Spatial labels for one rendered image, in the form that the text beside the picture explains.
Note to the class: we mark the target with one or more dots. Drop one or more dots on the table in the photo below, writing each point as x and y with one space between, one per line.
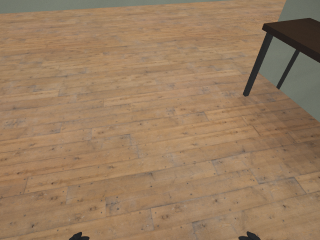
301 34

